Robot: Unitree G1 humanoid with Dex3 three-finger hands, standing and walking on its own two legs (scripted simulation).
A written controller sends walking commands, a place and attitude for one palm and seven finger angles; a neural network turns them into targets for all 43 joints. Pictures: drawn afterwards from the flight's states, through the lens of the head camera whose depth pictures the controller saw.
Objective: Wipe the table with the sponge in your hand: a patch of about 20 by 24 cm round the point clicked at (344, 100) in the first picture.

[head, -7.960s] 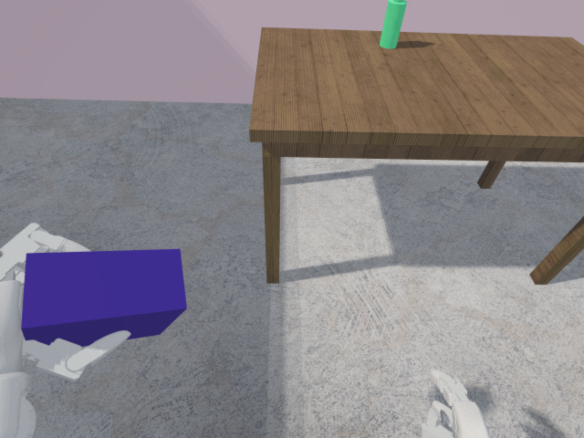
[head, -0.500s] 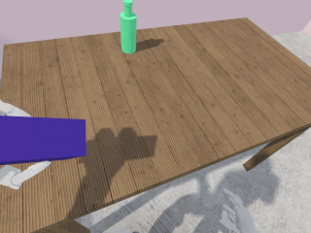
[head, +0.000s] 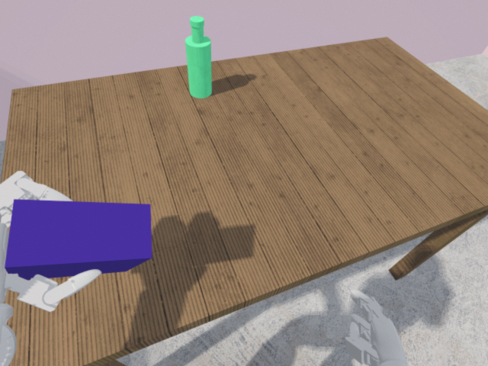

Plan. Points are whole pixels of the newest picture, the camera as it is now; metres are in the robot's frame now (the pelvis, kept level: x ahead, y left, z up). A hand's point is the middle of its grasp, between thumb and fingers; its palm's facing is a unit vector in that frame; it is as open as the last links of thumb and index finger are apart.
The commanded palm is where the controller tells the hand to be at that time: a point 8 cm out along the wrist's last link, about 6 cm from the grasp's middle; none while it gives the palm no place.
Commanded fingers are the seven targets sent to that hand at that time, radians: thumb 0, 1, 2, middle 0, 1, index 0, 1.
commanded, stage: come to a stop and stand still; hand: left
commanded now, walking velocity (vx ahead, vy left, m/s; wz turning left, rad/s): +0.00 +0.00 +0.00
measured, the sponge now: (101, 242) +0.24 +0.21 +0.13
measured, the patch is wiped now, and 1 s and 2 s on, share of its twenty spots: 0.00 0.00 0.00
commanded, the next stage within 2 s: look again from close up in 0.40 s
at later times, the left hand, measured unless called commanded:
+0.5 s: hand (83, 243) +0.22 +0.22 +0.15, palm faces +0.34 -0.84 -0.41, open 10.6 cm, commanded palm +0.17 +0.25 +0.17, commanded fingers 0.00 0.10 1.30 -1.20 -1.60 -1.20 -1.60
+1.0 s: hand (74, 241) +0.22 +0.23 +0.15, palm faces +0.34 -0.86 -0.39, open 10.6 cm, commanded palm +0.16 +0.26 +0.17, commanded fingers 0.00 0.10 1.30 -1.20 -1.60 -1.20 -1.60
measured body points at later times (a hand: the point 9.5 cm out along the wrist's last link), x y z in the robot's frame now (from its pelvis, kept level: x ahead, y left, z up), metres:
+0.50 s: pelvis +0.01 -0.03 +0.00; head +0.03 -0.02 +0.45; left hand +0.20 +0.26 +0.17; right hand +0.18 -0.26 -0.08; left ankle +0.03 +0.07 -0.74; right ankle -0.01 -0.15 -0.74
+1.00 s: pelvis +0.00 -0.02 +0.00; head +0.03 +0.01 +0.45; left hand +0.20 +0.27 +0.17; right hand +0.18 -0.24 -0.07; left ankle +0.03 +0.07 -0.74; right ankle -0.01 -0.15 -0.74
